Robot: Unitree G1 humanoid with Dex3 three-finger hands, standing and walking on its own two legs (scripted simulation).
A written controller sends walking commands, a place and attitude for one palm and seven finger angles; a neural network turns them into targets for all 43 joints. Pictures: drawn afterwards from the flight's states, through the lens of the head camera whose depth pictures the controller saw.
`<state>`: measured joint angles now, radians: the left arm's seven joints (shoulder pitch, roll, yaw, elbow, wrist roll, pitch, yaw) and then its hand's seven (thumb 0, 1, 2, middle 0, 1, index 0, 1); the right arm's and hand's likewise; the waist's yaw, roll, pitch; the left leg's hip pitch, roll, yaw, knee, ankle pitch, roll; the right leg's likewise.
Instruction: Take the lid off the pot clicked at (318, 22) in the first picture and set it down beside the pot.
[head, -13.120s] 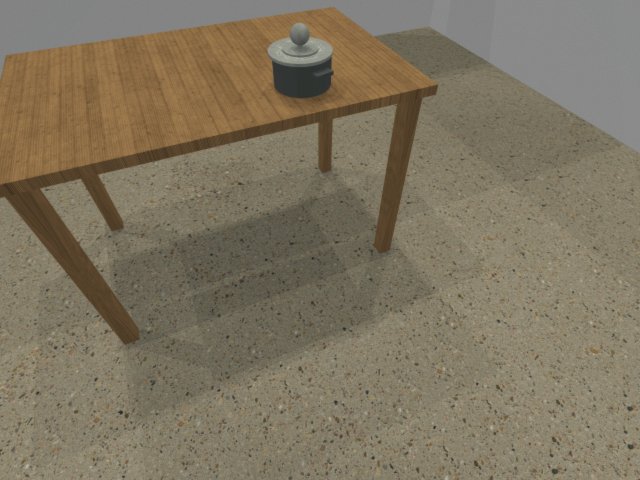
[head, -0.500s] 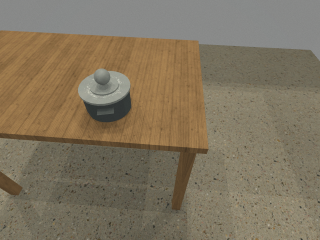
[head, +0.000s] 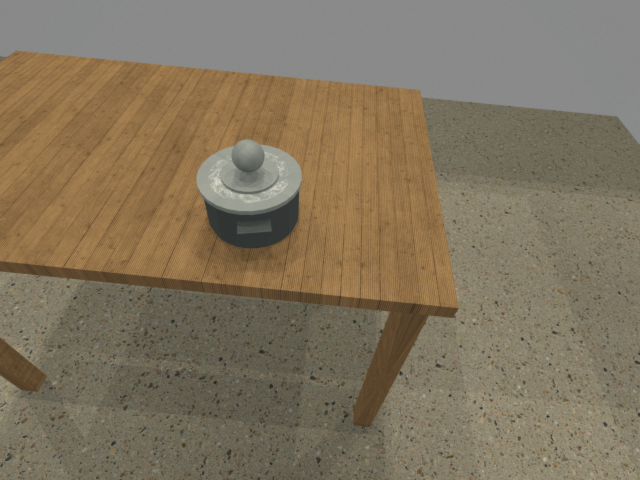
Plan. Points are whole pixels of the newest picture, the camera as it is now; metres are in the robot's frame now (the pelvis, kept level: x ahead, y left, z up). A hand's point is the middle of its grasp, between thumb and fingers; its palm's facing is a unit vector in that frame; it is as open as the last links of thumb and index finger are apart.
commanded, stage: look again from close up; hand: left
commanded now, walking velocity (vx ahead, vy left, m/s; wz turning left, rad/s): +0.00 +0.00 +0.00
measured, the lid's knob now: (248, 156) +0.55 +0.15 +0.10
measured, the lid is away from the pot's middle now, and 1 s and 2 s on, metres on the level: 0.00 0.00 0.00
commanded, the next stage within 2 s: lift the closed hand beside the body in 0.94 s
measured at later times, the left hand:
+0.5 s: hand out of the picture +0.01 +0.16 -0.18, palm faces +0.01 -0.99 -0.16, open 7.4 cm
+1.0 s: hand out of the picture -0.01 +0.15 -0.18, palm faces +0.02 -0.99 -0.16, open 7.4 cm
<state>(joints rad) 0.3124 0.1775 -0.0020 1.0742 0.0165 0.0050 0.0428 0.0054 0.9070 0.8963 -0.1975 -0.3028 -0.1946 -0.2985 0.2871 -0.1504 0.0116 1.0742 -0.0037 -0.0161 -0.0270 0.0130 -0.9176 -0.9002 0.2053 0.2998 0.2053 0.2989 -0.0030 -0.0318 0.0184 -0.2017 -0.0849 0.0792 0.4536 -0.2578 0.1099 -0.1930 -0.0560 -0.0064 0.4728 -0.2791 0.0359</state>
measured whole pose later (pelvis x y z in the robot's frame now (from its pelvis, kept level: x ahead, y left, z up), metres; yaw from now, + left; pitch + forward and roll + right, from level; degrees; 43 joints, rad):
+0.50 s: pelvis +0.02 +0.00 +0.00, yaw +0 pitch -1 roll +0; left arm 0.30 0.16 -0.01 1.09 0.01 0.00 0.05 0.00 0.91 0.90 -0.20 -0.30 -0.20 -0.30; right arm 0.26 -0.15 0.01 1.12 0.00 -0.02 -0.03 0.01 -0.91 -0.90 0.20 0.30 0.20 0.30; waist 0.00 -0.04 0.04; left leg -0.15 -0.08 0.08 0.44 -0.28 0.10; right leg -0.14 -0.05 0.00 0.45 -0.29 0.05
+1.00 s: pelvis +0.01 -0.01 +0.00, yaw -1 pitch -1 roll +0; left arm 0.33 0.15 -0.01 1.10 0.01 0.00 0.04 0.00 0.91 0.90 -0.20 -0.30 -0.20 -0.30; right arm 0.28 -0.14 0.01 1.13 0.00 -0.02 -0.03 0.01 -0.91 -0.90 0.20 0.30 0.20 0.30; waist 0.00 -0.04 0.03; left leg -0.14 -0.07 0.08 0.43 -0.27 0.10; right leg -0.13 -0.04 0.00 0.43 -0.28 0.04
